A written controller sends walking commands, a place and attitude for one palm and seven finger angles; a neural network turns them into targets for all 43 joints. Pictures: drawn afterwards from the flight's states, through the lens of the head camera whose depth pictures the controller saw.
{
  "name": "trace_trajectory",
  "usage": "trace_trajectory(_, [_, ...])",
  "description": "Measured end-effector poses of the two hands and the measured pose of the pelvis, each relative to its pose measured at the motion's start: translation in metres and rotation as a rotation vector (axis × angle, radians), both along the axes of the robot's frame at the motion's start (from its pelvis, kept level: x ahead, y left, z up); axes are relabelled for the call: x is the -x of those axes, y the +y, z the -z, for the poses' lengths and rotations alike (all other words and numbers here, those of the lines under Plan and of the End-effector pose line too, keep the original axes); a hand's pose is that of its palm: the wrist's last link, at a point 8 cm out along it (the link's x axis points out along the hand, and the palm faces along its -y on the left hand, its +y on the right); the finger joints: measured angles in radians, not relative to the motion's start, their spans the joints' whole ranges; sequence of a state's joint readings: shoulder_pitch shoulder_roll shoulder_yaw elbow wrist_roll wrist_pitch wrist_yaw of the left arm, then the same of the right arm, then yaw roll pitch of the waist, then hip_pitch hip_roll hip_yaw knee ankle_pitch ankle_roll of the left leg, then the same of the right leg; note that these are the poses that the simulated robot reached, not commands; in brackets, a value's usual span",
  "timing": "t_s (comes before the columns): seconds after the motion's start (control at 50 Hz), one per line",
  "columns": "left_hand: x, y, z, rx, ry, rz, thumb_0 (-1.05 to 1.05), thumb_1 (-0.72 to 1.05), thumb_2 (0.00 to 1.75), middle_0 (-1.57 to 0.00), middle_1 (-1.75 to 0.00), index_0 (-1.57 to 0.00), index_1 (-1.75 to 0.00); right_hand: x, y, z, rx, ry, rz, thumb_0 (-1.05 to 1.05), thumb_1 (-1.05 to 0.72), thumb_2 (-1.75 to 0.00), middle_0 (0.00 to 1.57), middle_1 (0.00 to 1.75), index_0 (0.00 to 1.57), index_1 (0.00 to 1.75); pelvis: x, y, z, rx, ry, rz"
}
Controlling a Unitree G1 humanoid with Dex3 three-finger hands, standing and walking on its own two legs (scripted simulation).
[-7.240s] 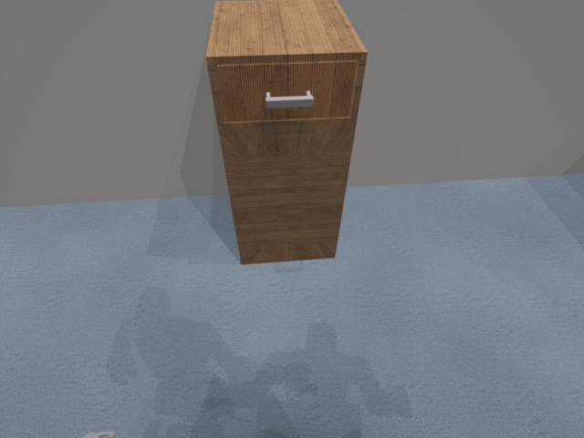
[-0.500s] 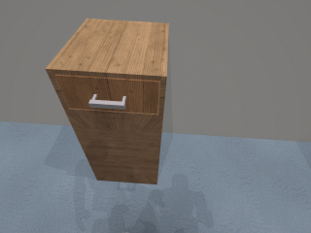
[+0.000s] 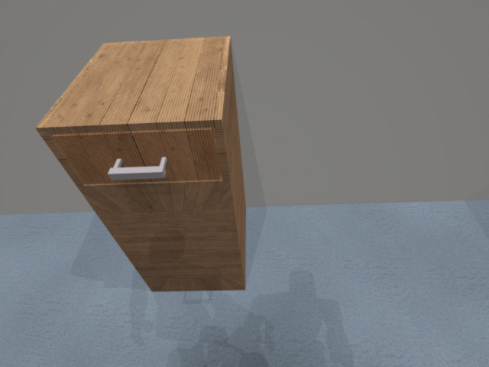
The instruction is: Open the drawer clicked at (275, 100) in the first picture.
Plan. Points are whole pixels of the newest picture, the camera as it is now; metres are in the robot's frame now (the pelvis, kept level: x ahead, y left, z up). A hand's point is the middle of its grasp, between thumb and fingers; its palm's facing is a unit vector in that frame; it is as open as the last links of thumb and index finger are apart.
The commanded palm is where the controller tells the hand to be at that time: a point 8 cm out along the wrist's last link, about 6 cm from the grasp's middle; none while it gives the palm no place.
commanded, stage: come to a stop and stand still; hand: left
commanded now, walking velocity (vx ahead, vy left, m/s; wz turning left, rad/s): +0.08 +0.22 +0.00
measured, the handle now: (139, 167) +0.52 +0.30 +0.01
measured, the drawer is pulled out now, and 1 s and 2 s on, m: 0.00 0.00 0.00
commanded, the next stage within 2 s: look again from close up in 0.60 s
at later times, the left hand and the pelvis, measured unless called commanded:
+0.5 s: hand out of the picture +0.00 +0.21 -0.18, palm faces +0.10 -0.97 -0.24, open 7.3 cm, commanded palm none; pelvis +0.01 +0.02 +0.00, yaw +1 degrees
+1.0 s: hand out of the picture +0.04 +0.21 -0.17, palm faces -0.01 -0.98 -0.22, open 7.3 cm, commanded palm none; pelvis +0.02 +0.03 +0.00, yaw +0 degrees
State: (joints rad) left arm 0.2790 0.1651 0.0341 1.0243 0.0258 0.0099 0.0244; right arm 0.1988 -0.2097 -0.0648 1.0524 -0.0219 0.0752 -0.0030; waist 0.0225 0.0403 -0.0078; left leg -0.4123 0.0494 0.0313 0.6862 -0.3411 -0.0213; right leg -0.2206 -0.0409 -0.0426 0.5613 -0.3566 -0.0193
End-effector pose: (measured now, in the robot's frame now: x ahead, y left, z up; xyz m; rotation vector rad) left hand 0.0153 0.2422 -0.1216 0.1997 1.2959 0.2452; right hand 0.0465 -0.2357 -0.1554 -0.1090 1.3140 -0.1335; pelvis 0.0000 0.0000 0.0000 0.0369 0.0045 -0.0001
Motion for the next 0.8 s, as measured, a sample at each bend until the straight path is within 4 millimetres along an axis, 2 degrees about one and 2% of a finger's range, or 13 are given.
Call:
trace_trajectory(0.1, [-0.002,-0.023,-0.008,0.033,0.029,0.009,0.00,0.91,0.90,-0.20,-0.30,-0.20,-0.30,0.025,-0.016,-0.008,0.002,0.058,0.020,0.00,-0.91,-0.90,0.20,0.30,0.20,0.30,-0.009,-0.009,-0.011,-0.017,0.013,0.003])
trace_trajectory(0.2, [0.002,-0.024,-0.008,0.025,0.048,-0.026,0.01,0.93,0.90,-0.20,-0.30,-0.21,-0.30,0.034,-0.018,-0.010,0.022,0.138,-0.004,0.00,-0.91,-0.90,0.20,0.30,0.19,0.30,-0.013,-0.010,-0.012,-0.018,0.018,-0.015])
trace_trajectory(0.26, [0.010,-0.018,-0.004,0.025,0.072,-0.052,0.01,0.92,0.90,-0.20,-0.30,-0.21,-0.30,0.023,-0.013,-0.010,0.032,0.144,-0.027,0.00,-0.91,-0.90,0.20,0.30,0.19,0.30,-0.013,-0.005,-0.011,-0.015,0.017,-0.023])
trace_trajectory(0.4, [0.028,0.009,0.020,0.052,0.148,-0.080,0.00,0.91,0.90,-0.20,-0.30,-0.21,-0.30,-0.027,0.015,-0.010,0.061,-0.002,-0.063,0.00,-0.91,-0.90,0.20,0.30,0.19,0.30,-0.015,0.018,0.003,0.019,0.008,-0.028])
trace_trajectory(0.46, [0.025,0.016,0.024,0.053,0.149,-0.077,0.00,0.91,0.90,-0.20,-0.30,-0.20,-0.30,-0.040,0.030,-0.014,0.051,-0.048,-0.078,0.00,-0.91,-0.90,0.20,0.30,0.20,0.30,-0.015,0.021,0.003,-0.001,0.000,-0.013])
trace_trajectory(0.54, [0.014,0.017,0.021,0.050,0.116,-0.060,0.00,0.91,0.90,-0.20,-0.30,-0.20,-0.30,-0.051,0.045,-0.012,0.016,-0.085,-0.083,0.00,-0.91,-0.89,0.20,0.30,0.20,0.30,-0.016,0.021,0.002,-0.010,-0.005,-0.009])
trace_trajectory(0.66, [0.000,0.005,0.012,0.059,0.067,-0.018,0.00,0.91,0.90,-0.20,-0.30,-0.20,-0.30,-0.055,0.045,-0.011,-0.013,-0.110,-0.047,-0.01,-0.92,-0.89,0.20,0.30,0.20,0.30,-0.020,0.020,-0.002,0.011,-0.009,-0.007])
trace_trajectory(0.8, [-0.008,0.002,0.018,0.060,0.031,0.035,0.01,0.93,0.90,-0.20,-0.30,-0.20,-0.30,-0.029,0.029,-0.015,0.028,-0.093,-0.029,-0.01,-0.92,-0.89,0.20,0.30,0.20,0.30,-0.016,0.021,0.000,0.041,-0.001,0.002])
